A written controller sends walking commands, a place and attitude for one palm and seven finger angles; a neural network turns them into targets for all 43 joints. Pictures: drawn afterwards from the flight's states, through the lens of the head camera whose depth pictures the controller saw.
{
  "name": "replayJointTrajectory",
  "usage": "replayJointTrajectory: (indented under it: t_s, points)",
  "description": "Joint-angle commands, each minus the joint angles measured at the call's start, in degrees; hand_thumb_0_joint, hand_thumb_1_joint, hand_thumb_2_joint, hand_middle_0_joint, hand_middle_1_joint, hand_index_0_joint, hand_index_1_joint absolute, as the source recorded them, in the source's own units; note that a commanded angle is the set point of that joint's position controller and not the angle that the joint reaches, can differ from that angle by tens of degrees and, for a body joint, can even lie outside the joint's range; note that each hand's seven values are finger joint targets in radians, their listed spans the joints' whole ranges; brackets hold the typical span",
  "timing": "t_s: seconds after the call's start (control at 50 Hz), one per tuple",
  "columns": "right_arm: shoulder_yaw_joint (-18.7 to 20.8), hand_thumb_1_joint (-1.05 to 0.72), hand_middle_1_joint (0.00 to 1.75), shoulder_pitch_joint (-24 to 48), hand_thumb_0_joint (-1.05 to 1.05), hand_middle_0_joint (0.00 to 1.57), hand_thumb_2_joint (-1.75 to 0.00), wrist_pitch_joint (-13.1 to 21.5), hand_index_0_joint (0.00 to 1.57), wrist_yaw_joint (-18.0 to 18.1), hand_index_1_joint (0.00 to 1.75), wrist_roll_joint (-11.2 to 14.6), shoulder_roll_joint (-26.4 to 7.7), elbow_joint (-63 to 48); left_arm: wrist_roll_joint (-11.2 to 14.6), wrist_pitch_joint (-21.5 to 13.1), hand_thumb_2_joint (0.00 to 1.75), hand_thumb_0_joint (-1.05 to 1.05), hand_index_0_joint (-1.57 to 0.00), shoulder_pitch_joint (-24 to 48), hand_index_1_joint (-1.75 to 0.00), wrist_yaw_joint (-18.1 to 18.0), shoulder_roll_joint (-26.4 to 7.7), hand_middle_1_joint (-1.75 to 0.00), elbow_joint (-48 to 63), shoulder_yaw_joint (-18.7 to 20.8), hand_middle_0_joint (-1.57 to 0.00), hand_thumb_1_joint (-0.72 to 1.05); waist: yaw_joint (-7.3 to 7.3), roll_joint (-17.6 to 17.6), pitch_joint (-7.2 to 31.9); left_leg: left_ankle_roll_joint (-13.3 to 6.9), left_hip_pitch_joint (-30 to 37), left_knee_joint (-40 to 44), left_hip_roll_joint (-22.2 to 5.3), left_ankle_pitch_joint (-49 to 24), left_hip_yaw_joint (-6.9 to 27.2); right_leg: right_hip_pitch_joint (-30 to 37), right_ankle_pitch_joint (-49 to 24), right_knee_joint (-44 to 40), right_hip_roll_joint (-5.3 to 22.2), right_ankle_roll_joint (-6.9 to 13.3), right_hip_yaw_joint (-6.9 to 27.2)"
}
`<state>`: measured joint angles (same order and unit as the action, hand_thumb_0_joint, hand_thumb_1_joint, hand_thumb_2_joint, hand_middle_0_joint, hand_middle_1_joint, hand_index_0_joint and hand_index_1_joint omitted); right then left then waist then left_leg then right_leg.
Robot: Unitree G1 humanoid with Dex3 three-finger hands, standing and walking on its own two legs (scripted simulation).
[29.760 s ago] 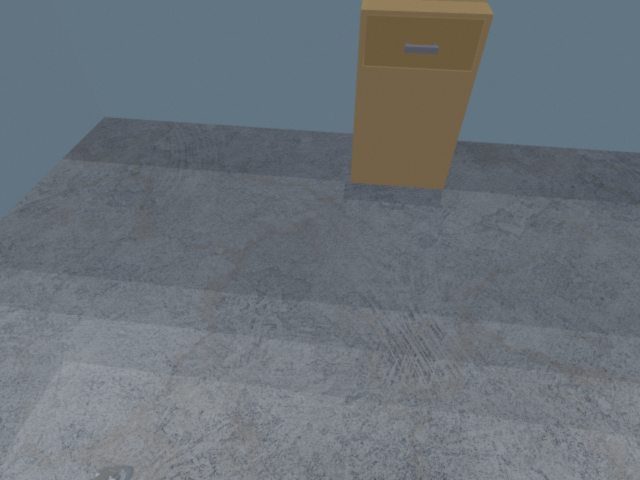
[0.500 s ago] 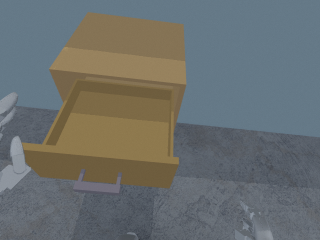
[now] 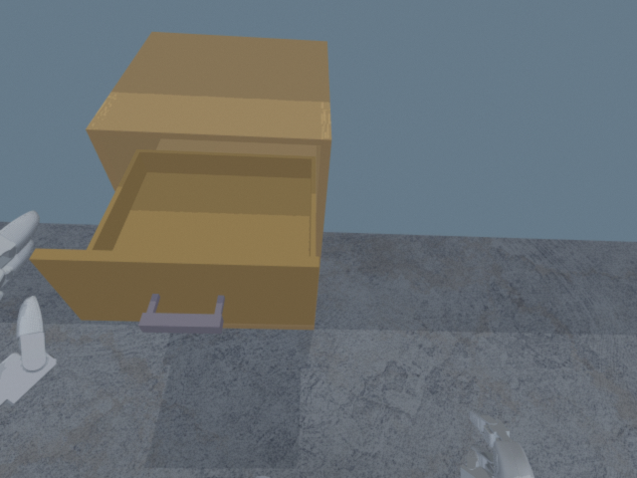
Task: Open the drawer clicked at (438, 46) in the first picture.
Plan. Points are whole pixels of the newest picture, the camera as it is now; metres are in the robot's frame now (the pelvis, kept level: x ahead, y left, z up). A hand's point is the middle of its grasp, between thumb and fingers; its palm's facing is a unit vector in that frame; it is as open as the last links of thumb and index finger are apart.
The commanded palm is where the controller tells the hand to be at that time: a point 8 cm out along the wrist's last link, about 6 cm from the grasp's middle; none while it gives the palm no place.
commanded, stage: stop stepping back and stand still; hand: left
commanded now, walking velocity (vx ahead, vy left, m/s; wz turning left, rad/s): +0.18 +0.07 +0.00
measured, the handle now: (185, 311) +0.37 +0.23 -0.08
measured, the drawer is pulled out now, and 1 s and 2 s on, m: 0.29 0.29 0.29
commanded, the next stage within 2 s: let the arm hang, fingers relaxed in 0.68 s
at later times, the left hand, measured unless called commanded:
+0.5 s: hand out of the picture +0.10 +0.24 +0.16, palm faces +0.40 -0.78 -0.49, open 7.4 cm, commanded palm +0.03 +0.28 +0.19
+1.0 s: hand out of the picture +0.03 +0.21 -0.13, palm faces +0.08 -0.97 -0.25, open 7.4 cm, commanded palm none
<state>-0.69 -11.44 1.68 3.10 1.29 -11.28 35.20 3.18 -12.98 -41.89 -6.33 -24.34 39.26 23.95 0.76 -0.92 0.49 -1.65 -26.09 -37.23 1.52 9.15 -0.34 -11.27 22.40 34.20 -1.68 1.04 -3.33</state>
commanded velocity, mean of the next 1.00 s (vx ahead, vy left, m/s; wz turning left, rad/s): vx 0.07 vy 0.02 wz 0.00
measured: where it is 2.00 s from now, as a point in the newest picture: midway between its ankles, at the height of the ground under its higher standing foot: outside the picture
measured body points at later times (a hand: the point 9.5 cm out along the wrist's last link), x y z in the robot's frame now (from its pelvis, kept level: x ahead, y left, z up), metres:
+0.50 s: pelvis -0.08 -0.01 +0.00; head -0.07 +0.00 +0.45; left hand +0.07 +0.28 +0.19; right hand +0.08 -0.25 -0.08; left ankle -0.08 +0.13 -0.73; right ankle -0.06 -0.10 -0.73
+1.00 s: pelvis -0.09 +0.01 +0.00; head -0.06 +0.01 +0.45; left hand +0.02 +0.26 -0.11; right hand +0.05 -0.22 -0.13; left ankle -0.08 +0.13 -0.73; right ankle -0.06 -0.10 -0.73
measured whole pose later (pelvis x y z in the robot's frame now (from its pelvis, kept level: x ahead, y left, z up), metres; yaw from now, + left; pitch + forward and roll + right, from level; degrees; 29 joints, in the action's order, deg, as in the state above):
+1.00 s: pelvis -0.09 +0.01 +0.00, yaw +3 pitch -1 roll +1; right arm 0.1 -8.6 0.0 0.1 -1.3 -11.6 47.6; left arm -1.9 4.1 -14.7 -0.9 -11.3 -37.3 2.5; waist 1.0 -0.2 -3.0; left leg -0.3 -16.5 -34.8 0.3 17.5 -1.1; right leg -17.7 17.4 36.0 3.3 -0.1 -4.3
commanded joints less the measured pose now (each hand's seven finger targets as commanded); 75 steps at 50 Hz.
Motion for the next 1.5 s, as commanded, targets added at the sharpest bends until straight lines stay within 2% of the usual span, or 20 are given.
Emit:
replayJointTrajectory:
  t_s: [0.0,0.04,0.1,0.12,0.16,0.18,0.24,0.32,0.38,0.42,0.48,0.56,0.74,0.76,0.8,0.9,0.96,1.08,1.2,1.48]
  points:
    - [4.10,-0.90,0.30,3.78,0.00,0.20,-0.90,5.13,0.20,-0.23,0.30,1.10,-9.70,-10.01,0.94,-1.13,0.90,0.00,-0.20,10.35,-0.30,-2.30,-6.11,-0.30,9.59,2.03,-0.20,0.90,2.24,6.65,-0.43,-5.30,11.10,16.13,-15.68,-14.34,14.30,-11.24,11.27,11.40,2.44,-1.41,4.40]
    - [2.90,-0.90,0.30,5.51,0.00,0.20,-0.90,6.38,0.20,-0.09,0.30,-0.98,-7.11,-10.73,-0.35,-0.13,0.90,0.00,-0.20,5.47,-0.30,-3.12,-9.20,-0.30,11.61,5.78,-0.20,0.90,-0.08,16.06,4.29,-7.48,5.08,17.68,-14.61,0.59,19.99,-5.43,7.84,5.63,3.02,-1.70,3.86]
    - [3.21,-0.90,0.30,5.58,0.00,0.20,-0.90,6.59,0.20,-0.49,0.30,0.22,-7.78,-11.91,-0.67,-0.56,0.90,0.00,-0.20,0.27,-0.30,-3.18,-9.93,-0.30,14.04,8.34,-0.20,0.90,-1.03,7.77,3.49,-2.97,-10.75,15.13,-8.35,27.88,11.21,10.59,0.08,-3.67,2.73,-0.55,1.01]
    - [3.94,-0.90,0.30,4.98,0.00,0.20,-0.90,5.92,0.20,-0.71,0.30,0.68,-7.96,-12.50,-0.78,-0.67,0.90,0.00,-0.20,-1.40,-0.30,-3.24,-11.41,-0.30,14.93,9.63,-0.20,0.90,-0.81,1.99,4.33,-1.02,-10.57,7.07,-4.35,27.58,7.24,9.49,3.48,-8.51,5.48,1.12,4.62]
    - [5.28,-0.90,0.30,3.46,0.00,0.20,-0.90,4.26,0.20,-1.16,0.30,0.56,-7.64,-11.46,0.02,-0.67,0.90,0.00,-0.20,-0.93,-0.30,-3.05,-8.14,-0.30,12.25,6.90,-0.20,0.90,0.98,-9.82,1.36,2.20,-2.83,-26.04,1.43,16.05,1.94,-9.31,9.24,-22.74,22.22,9.71,27.39]
    - [5.34,-0.90,0.30,3.41,0.00,0.20,-0.90,4.00,0.20,-1.40,0.30,0.10,-7.80,-9.98,0.05,-0.84,0.90,0.00,-0.20,1.69,-0.30,-2.91,-7.07,-0.30,11.23,5.69,-0.20,0.90,2.65,-7.17,0.46,2.26,-2.76,-34.90,0.17,13.55,4.01,-13.44,2.68,-21.56,23.12,11.01,25.84]
    - [4.03,-0.90,0.30,4.09,0.00,0.20,-0.90,3.12,0.20,-0.60,0.30,-0.92,-5.95,-8.97,-1.58,-1.26,0.90,0.00,-0.20,4.07,-0.30,-3.53,-7.80,-0.30,5.19,5.97,-0.20,0.90,2.75,-3.02,-1.53,0.89,-1.68,-20.42,-3.97,13.91,3.30,-11.44,-2.56,-18.35,18.03,7.76,13.93]
    - [3.64,-0.90,0.30,3.94,0.00,0.20,-0.90,5.26,0.20,0.37,0.30,-0.30,-6.26,-8.58,-2.58,-1.60,0.90,0.00,-0.20,3.43,-0.30,-4.72,-6.63,-0.30,2.63,3.88,-0.20,0.90,1.10,-3.29,-0.64,-1.12,11.83,12.18,-1.58,9.29,-2.69,-6.43,-5.11,-13.22,12.78,4.38,10.04]
    - [4.82,-0.90,0.30,3.73,0.00,0.20,-0.90,6.47,0.20,0.09,0.30,-0.84,-9.09,-10.19,-1.55,-2.59,0.90,0.00,-0.20,5.01,-0.30,-4.36,-6.79,-0.30,8.51,3.48,-0.20,0.90,-0.46,6.95,2.09,-4.86,15.17,15.68,-12.38,-6.53,10.10,-3.72,-10.04,-0.69,3.81,-0.88,2.48]
    - [3.63,-0.90,0.30,3.92,0.00,0.20,-0.90,6.07,0.20,-0.23,0.30,-0.41,-6.69,-9.29,-1.61,-1.60,0.90,0.00,-0.20,4.14,-0.30,-3.92,-8.29,-0.30,9.04,5.41,-0.20,0.90,0.03,9.55,2.28,-4.29,10.17,16.30,-12.26,-1.42,9.08,-1.31,-5.37,-2.09,2.70,-1.53,0.17]
    - [3.45,-0.90,0.30,4.05,0.00,0.20,-0.90,6.57,0.20,-0.77,0.30,0.18,-7.13,-9.30,-1.38,-1.08,0.90,0.00,-0.20,4.43,-0.30,-3.99,-5.57,-0.30,7.83,3.10,-0.20,0.90,0.16,3.86,-0.61,-2.45,1.40,14.44,-8.42,10.51,5.44,4.85,-6.40,-7.64,3.28,-1.04,2.21]
    - [3.38,-0.90,0.30,3.49,0.00,0.20,-0.90,5.92,0.20,-0.92,0.30,-0.35,-6.49,-9.06,-0.88,-0.65,0.90,0.00,-0.20,5.87,-0.30,-4.58,-5.50,-0.30,7.26,2.34,-0.20,0.90,1.14,-2.44,-1.32,-0.16,6.99,5.92,-2.83,11.78,0.89,-3.02,1.17,-16.75,9.69,2.16,11.73]
    - [2.52,-0.90,0.30,5.26,0.00,0.20,-0.90,5.56,0.20,-0.69,0.30,-0.42,-5.92,-9.71,-0.68,-0.16,0.90,0.00,-0.20,6.48,-0.30,-4.41,-5.53,-0.30,8.66,2.30,-0.20,0.90,0.04,5.54,0.27,-0.59,6.11,17.94,-7.34,2.48,5.10,5.72,-13.10,-8.87,2.39,-1.43,1.72]
    - [5.59,-0.90,0.30,7.31,0.00,0.20,-0.90,7.60,0.20,-5.07,0.30,-0.82,-13.45,4.45,-6.09,8.65,0.90,0.00,-0.20,12.70,-0.30,3.46,6.00,-0.30,-41.52,-19.62,-0.20,0.90,1.34,6.49,-1.79,0.30,2.06,8.95,-7.13,-7.99,4.98,-1.63,-22.15,1.16,6.32,0.22,0.16]
    - [4.05,-0.90,0.30,1.00,0.00,0.20,-0.90,3.56,0.20,-4.21,0.30,-2.12,-8.10,4.76,-5.21,12.77,0.90,0.00,-0.20,13.25,-0.30,5.13,8.31,-0.30,-47.31,-18.61,-0.20,0.90,0.06,3.89,4.63,-0.93,5.18,8.08,-8.74,-6.83,4.81,-2.04,-15.08,0.00,6.22,0.20,1.40]
    - [3.11,-0.90,0.30,0.40,0.00,0.20,-0.90,-0.10,0.20,-2.84,0.30,-2.37,-7.82,6.41,-5.29,13.43,0.90,0.00,-0.20,22.16,-0.30,5.56,5.38,-0.30,-64.85,-18.88,-0.20,0.90,-0.57,-11.16,5.20,-0.38,9.04,4.14,-3.68,-5.49,2.77,0.80,-25.70,-4.37,10.21,2.76,5.34]
    - [2.23,-0.90,0.30,0.43,0.00,0.20,-0.90,-1.50,0.20,-2.33,0.30,-2.60,-6.32,9.79,-4.67,14.22,0.90,0.00,-0.20,25.89,-0.30,5.02,5.10,-0.30,-75.64,-19.63,-0.20,0.90,-0.64,1.25,1.83,-0.16,10.81,9.85,-4.68,-6.82,3.66,0.86,-20.63,-5.31,8.01,1.39,4.28]
    - [1.85,-0.90,0.30,-2.84,0.00,0.20,-0.90,-1.95,0.20,-1.38,0.30,-2.49,-3.93,16.89,-4.28,13.76,0.90,0.00,-0.20,23.94,-0.30,4.81,8.03,-0.30,-90.28,-20.00,-0.20,0.90,-1.24,10.39,-1.74,-0.27,10.37,15.35,-5.47,3.85,4.16,2.93,-10.46,-12.36,6.57,1.03,4.41]
    - [1.95,-0.90,0.30,-8.99,0.00,0.20,-0.90,-1.91,0.20,-0.84,0.30,-2.05,-2.97,21.66,-4.03,13.41,0.90,0.00,-0.20,22.23,-0.30,4.96,9.16,-0.30,-97.39,-20.98,-0.20,0.90,-1.02,3.16,-3.05,-0.76,11.82,17.18,-6.39,3.59,4.64,3.31,-10.82,-14.25,6.58,1.01,3.02]
    - [1.47,-0.90,0.30,-14.15,0.00,0.20,-0.90,-1.69,0.20,-0.48,0.30,-1.95,0.59,27.47,-4.00,13.30,0.90,0.00,-0.20,19.43,-0.30,4.06,12.05,-0.30,-103.60,-21.49,-0.20,0.90,-0.80,0.20,-8.38,-0.70,11.83,18.62,-5.92,4.57,3.67,0.74,-8.60,-14.71,6.54,0.78,2.43]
